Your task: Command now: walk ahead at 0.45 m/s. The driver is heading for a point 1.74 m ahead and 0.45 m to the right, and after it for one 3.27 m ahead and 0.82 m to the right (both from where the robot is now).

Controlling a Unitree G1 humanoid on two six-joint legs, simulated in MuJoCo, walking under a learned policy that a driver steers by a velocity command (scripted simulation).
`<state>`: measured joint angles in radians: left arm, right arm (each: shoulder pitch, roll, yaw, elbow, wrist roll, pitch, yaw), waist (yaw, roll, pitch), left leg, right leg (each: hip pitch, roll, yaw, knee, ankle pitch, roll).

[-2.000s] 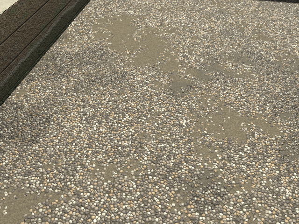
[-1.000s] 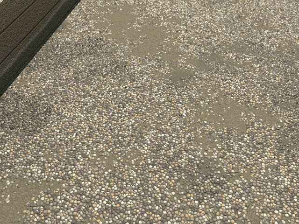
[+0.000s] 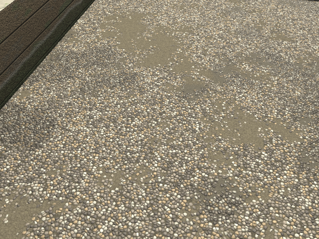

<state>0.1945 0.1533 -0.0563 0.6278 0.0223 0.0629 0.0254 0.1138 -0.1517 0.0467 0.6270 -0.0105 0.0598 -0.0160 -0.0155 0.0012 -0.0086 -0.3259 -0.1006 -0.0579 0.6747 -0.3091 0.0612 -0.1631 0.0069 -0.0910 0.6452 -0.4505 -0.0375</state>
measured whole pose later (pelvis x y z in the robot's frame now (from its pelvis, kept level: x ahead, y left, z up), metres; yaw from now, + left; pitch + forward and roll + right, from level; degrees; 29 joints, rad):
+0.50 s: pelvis +0.01 +0.00 +0.02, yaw -1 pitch +0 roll +1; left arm 0.26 0.19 -0.05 0.75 0.01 0.07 0.03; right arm 0.19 -0.16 0.04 0.75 -0.01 0.04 -0.01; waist -0.01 -0.01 -0.01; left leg -0.19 -0.09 -0.06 0.36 -0.16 0.06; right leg -0.04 0.01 -0.07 0.34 -0.30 -0.03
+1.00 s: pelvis +0.00 +0.00 +0.02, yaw -1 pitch +0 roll +0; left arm 0.22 0.19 -0.05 0.73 0.02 0.09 0.03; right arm 0.17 -0.18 0.03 0.73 -0.01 0.07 -0.03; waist -0.02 0.01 -0.02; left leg -0.27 -0.08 -0.07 0.47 -0.19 0.05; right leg -0.11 0.03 -0.08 0.43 -0.32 -0.04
